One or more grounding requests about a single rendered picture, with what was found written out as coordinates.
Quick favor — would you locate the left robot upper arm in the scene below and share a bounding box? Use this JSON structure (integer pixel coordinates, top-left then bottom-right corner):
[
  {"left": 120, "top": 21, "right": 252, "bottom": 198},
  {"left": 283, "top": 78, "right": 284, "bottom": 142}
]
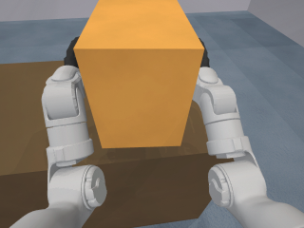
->
[{"left": 10, "top": 164, "right": 107, "bottom": 228}]

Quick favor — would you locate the robot right hand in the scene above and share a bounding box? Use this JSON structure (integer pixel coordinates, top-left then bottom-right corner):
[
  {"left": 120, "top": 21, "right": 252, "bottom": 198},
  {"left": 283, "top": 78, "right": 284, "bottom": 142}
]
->
[{"left": 199, "top": 38, "right": 210, "bottom": 67}]

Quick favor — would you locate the robot left forearm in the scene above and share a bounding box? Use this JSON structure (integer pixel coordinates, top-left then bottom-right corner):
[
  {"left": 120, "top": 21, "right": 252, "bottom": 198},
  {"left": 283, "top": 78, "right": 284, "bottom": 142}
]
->
[{"left": 41, "top": 65, "right": 94, "bottom": 200}]

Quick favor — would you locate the robot left hand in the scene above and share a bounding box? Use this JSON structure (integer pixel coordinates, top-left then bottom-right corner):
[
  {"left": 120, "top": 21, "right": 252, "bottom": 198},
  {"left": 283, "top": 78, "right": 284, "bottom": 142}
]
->
[{"left": 64, "top": 36, "right": 80, "bottom": 68}]

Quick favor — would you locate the right robot upper arm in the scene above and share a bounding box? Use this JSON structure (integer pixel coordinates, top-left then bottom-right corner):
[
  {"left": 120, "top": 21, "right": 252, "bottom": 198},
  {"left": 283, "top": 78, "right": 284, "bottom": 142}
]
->
[{"left": 208, "top": 160, "right": 304, "bottom": 228}]

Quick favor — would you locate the carton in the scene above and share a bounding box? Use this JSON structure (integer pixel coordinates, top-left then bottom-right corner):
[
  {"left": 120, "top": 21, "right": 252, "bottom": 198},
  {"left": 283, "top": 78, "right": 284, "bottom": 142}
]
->
[{"left": 73, "top": 0, "right": 205, "bottom": 148}]

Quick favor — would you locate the robot right forearm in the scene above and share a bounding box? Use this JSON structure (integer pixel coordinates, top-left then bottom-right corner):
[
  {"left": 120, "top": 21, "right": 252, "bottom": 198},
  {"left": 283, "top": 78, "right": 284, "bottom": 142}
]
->
[{"left": 192, "top": 66, "right": 267, "bottom": 193}]

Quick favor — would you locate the pedestal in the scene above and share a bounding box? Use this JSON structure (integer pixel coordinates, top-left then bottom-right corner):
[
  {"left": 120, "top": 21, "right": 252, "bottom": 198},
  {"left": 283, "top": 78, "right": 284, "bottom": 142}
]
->
[{"left": 0, "top": 60, "right": 234, "bottom": 228}]

